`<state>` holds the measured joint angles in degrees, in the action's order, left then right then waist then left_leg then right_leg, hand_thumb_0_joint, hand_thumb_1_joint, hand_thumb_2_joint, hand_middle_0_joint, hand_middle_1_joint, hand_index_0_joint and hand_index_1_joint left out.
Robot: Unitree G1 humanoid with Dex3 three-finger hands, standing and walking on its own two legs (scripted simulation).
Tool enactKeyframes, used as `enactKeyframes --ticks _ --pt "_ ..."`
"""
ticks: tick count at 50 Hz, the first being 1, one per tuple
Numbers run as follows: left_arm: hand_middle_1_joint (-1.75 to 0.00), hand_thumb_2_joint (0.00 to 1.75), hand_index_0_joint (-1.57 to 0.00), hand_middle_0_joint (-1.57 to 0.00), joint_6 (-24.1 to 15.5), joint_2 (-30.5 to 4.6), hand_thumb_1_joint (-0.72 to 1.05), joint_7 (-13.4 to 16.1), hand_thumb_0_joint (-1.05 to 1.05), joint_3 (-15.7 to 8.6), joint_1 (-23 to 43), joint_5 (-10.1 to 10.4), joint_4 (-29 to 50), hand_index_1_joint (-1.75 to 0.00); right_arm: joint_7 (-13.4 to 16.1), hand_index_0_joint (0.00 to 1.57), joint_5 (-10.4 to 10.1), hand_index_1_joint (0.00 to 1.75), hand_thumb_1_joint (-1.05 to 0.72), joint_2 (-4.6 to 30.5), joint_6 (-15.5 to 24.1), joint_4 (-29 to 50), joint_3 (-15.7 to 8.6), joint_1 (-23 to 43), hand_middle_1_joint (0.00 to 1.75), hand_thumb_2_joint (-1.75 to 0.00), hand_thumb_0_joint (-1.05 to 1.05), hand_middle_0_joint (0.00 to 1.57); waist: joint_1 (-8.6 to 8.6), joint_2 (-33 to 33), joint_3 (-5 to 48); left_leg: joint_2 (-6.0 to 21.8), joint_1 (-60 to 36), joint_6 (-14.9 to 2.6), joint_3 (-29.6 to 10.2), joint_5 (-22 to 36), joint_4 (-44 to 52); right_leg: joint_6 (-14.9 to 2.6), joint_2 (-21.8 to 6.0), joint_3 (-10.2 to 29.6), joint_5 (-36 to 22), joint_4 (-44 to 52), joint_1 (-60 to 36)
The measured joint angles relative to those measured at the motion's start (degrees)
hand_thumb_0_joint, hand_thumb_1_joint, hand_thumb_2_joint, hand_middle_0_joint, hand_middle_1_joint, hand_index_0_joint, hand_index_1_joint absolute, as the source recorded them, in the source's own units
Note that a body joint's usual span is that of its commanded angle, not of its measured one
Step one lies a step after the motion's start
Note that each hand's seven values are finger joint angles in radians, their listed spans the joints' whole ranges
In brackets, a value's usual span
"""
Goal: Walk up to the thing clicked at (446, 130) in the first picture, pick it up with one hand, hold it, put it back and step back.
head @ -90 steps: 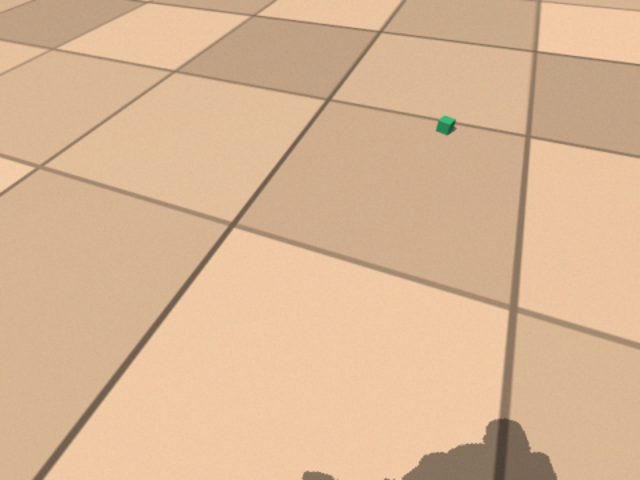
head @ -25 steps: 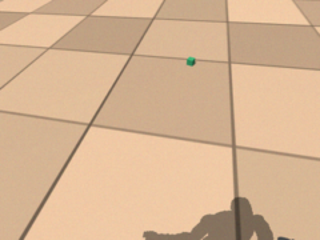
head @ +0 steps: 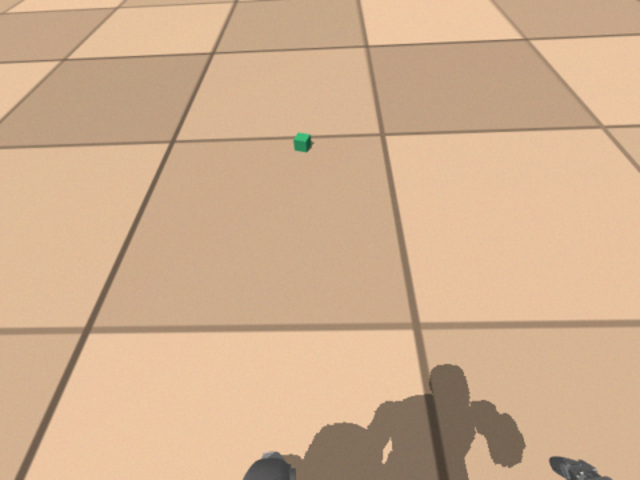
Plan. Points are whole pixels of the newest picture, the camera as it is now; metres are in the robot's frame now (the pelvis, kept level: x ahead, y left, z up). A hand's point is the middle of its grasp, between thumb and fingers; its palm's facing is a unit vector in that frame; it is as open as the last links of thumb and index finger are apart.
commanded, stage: walk up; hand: left
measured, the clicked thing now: (302, 142) +1.84 +0.25 -0.74
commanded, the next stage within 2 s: none
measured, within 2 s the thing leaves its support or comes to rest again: neither
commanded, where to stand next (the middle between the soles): +1.39 +0.16 m, yaw -20 degrees
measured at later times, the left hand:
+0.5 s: hand (202, 275) +0.49 +0.28 -0.12, palm faces -0.24 -0.88 -0.42, open 7.4 cm
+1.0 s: hand (193, 228) +0.66 +0.36 -0.17, palm faces -0.23 -0.87 -0.44, open 7.4 cm
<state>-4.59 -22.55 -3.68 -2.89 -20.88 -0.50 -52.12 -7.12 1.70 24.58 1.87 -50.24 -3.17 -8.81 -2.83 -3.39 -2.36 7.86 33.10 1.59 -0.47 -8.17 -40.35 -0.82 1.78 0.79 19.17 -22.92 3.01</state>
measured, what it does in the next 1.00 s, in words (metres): walks ahead: left foot, then right foot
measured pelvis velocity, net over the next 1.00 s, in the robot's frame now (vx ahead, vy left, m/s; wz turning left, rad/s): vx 0.58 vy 0.07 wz -0.24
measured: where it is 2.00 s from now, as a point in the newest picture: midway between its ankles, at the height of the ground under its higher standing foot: (320, 263)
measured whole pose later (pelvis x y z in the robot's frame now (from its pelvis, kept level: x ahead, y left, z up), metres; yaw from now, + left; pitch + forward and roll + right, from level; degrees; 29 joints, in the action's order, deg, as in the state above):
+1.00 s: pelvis +0.58 +0.07 -0.02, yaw -14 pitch -1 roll -1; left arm -4.2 -26.6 -0.1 -3.1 -19.9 -0.6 -55.4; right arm -6.0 2.2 25.5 3.7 -48.1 -6.6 -10.7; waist -0.6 0.4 -2.6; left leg 4.9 25.6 0.0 4.5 -13.8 -40.7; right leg -1.3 -4.6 3.8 27.2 -54.1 16.5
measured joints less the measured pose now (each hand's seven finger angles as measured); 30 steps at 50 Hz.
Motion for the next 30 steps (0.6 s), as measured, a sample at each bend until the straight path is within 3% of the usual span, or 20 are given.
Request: enactKeyframes --ticks 4,6,9,11,14,18,24,27,28,30 --pt "-0.3 0.9 -0.21 -0.21 -0.09 -1.3 0.89 0.37 0.0 0.23 -0.67 -0.07 0.17 -0.3 0.09 0.2 0.01 0.3 -0.9 0.08 0.44 0.24 -0.59 0.0 0.3 -0.9 0.01 0.21 0.18 1.39 0.32 -1.32 -4.05 -0.94 1.91 1.47 7.96 1.57 -1.13 1.68 6.13 -2.3 -3.19" --pt "-0.3 0.9 -0.21 -0.21 0.33 -2.43 0.9 1.05 0.0 0.11 -0.01 0.05 -0.1 -0.3 0.81 0.2 0.55 0.3 -0.9 -0.62 1.64 0.8 -1.17 0.46 0.3 -0.9 0.01 0.21 0.93 4.06 -0.45 -3.44 -5.7 -1.73 3.98 2.43 6.54 0.72 -3.65 2.69 9.81 -13.37 -0.19" --pt "-0.3 0.9 -0.21 -0.21 0.77 -2.94 0.9 2.35 0.01 0.75 2.59 0.87 -0.71 -0.3 1.75 0.2 0.12 0.3 -0.91 -2.12 2.87 2.19 -1.29 0.04 0.3 -0.9 0.01 0.21 2.58 5.44 -1.55 -3.83 -8.18 -2.37 6.09 -2.51 4.47 -1.71 -2.39 4.05 6.33 -36.95 11.07" --pt "-0.3 0.9 -0.21 -0.21 0.16 -3.45 0.9 2.08 0.01 1.09 3.67 1.26 -0.5 -0.29 2.19 0.2 -0.35 0.3 -0.9 -2.89 2.92 2.51 -0.91 -1.21 0.3 -0.9 0.01 0.21 3.42 6.12 -1.51 -3.99 -12.31 -2.52 7.58 -3.36 7.64 -1.96 -2.88 2.4 1.78 -42.17 17.11" --pt "-0.3 0.9 -0.21 -0.21 -0.11 -3.9 0.9 1.16 0.01 0.75 5.31 1.45 0.15 -0.29 2.59 0.2 -0.78 0.3 -0.9 -2.92 3.41 2.33 -0.57 -4.09 0.3 -0.9 0.01 0.21 4.61 6.43 -0.84 -4.71 -18.24 -2.7 9.35 -4.23 12.56 -1.25 -4.44 0.55 -1.79 -39.84 23.72" --pt "-0.3 0.9 -0.21 -0.21 0.44 -3.9 0.9 0.22 0.0 0.15 7.79 1.03 1.13 -0.29 2.7 0.2 -0.63 0.3 -0.9 -1.69 3.36 1.23 -0.78 -7.87 0.3 -0.9 0.01 0.21 5.65 5.64 -0.52 -5.66 -25.1 -2.88 11.06 -6.73 16.56 -0.06 -5.96 -0.36 -4.1 -29.47 28.34" --pt "-0.3 0.9 -0.21 -0.2 0.69 -2.95 0.9 -0.57 0.0 -0.25 11.1 0.67 1.27 -0.29 2.66 0.2 -0.35 0.3 -0.9 0.49 2.01 -0.05 -1.35 -11.57 0.3 -0.9 0.01 0.21 7.02 3.0 -0.56 -5.63 -32.85 -1.23 12.65 -14.35 15.79 -1.28 -6.71 -3.56 -13.05 -13.44 27.05" --pt "-0.3 0.9 -0.21 -0.21 -0.04 -2.57 0.9 -0.22 0.0 -0.68 11.9 0.38 1.37 -0.29 2.92 0.2 -0.24 0.3 -0.9 1.05 1.09 -0.46 -1.38 -12.74 0.3 -0.9 0.01 0.21 6.77 1.07 -0.13 -3.42 -33.26 -1.2 12.37 -21.77 7.04 -1.94 -4.78 -5.22 -12.48 -11.57 23.36" --pt "-0.3 0.9 -0.21 -0.21 -0.42 -2.06 0.9 0.25 0.0 -0.89 12.33 0.19 1.64 -0.29 3.2 0.2 -0.16 0.3 -0.9 0.96 0.61 -0.79 -1.35 -12.2 0.3 -0.9 0.01 0.21 6.48 -0.16 -0.72 -2.26 -31.18 -2.31 10.34 -22.36 0.09 -1.69 -3.83 -5.81 -10.13 -14.35 23.44" --pt "-0.3 0.9 -0.21 -0.21 -1.0 -1.3 0.9 0.98 0.0 -0.62 12.38 0.55 2.6 -0.29 3.43 0.2 -0.35 0.3 -0.91 0.31 -0.17 -1.21 -0.75 -10.65 0.3 -0.9 0.01 0.2 5.43 -0.66 -1.43 -3.9 -24.5 -2.94 4.74 -21.63 -14.95 -1.61 -3.34 -5.75 -6.66 -17.13 22.84"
